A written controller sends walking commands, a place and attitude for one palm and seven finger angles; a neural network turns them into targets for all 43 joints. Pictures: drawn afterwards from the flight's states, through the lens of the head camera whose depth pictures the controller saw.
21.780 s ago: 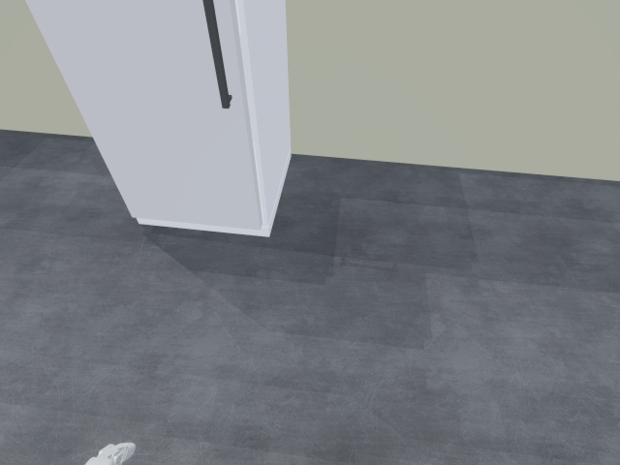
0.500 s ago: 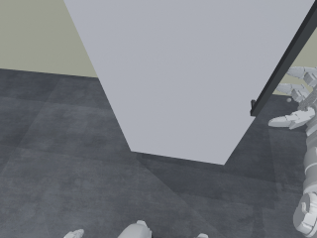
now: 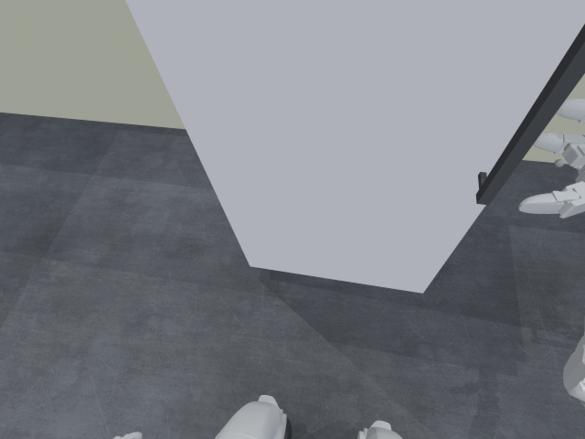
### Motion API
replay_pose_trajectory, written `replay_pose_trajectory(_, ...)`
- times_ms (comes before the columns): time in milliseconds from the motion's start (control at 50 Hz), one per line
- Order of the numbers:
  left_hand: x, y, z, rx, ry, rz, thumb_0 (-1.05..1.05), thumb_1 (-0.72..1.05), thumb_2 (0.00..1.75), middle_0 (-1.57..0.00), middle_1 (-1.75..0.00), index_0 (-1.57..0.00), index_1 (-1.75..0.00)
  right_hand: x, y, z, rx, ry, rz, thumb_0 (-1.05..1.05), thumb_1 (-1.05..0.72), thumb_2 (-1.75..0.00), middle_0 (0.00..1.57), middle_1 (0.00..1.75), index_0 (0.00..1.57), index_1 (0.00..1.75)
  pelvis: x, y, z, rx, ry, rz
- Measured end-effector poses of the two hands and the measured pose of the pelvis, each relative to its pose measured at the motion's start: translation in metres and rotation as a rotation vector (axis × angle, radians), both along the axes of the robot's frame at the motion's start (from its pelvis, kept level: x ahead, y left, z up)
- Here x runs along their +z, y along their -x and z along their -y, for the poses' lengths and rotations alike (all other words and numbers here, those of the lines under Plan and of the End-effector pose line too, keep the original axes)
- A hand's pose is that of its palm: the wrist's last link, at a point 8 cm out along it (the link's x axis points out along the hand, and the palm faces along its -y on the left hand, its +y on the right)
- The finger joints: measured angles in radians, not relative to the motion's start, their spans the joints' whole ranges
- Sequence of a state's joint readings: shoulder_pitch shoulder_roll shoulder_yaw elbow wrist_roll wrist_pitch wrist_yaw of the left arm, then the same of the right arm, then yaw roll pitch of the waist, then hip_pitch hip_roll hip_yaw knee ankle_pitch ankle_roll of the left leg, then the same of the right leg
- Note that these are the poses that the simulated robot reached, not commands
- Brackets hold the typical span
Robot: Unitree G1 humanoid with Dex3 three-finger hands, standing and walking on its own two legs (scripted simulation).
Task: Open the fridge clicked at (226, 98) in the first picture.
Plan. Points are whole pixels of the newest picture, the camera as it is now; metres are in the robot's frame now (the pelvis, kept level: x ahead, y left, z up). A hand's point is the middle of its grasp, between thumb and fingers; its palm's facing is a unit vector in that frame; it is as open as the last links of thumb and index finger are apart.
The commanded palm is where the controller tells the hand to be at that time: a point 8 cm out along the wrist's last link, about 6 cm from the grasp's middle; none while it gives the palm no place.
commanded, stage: feel for the door with the fingertips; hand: right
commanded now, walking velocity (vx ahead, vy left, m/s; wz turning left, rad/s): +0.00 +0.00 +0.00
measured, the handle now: (543, 94) +0.54 -0.21 +0.15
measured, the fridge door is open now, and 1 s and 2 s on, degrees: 0 0 0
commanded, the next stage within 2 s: slide the fingers in behind the handle in 0.12 s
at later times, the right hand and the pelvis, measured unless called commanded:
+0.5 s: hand (564, 163) +0.48 -0.25 +0.09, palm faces +0.01 +1.00 +0.01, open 13.9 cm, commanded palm +0.46 -0.29 +0.10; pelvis +0.01 -0.01 +0.00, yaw +1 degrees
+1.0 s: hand (543, 164) +0.48 -0.23 +0.09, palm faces +0.00 +1.00 +0.02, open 13.9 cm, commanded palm +0.45 -0.27 +0.10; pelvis +0.01 -0.01 +0.00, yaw +0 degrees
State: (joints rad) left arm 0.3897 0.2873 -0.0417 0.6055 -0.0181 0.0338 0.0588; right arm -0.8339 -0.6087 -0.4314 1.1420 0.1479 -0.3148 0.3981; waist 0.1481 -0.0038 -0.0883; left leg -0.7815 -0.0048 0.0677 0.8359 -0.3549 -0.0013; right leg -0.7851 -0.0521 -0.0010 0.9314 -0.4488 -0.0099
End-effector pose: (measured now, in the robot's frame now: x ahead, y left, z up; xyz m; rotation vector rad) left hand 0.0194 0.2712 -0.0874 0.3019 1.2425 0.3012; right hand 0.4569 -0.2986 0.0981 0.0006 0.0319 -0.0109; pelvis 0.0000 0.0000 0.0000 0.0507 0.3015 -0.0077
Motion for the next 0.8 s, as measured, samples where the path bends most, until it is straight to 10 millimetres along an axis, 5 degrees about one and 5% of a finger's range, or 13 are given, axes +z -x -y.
replay_pose_trajectory(340,-0.002,0.010,0.017,0.024,0.033,-0.040,0.00,0.90,0.90,-0.20,-0.30,-0.20,-0.30,0.000,-0.010,0.009,-0.007,-0.012,-0.003,-0.01,0.50,-0.30,0.31,1.20,0.31,1.21,0.000,-0.006,0.006,0.010,-0.007,-0.014)
replay_pose_trajectory(800,-0.001,-0.032,0.023,-0.029,0.043,0.051,0.00,0.90,0.90,-0.20,-0.30,-0.20,-0.30,-0.007,0.003,-0.002,-0.002,-0.011,0.012,-0.01,0.50,-0.30,0.30,1.20,0.30,1.20,0.002,-0.011,0.012,0.001,-0.008,0.007)
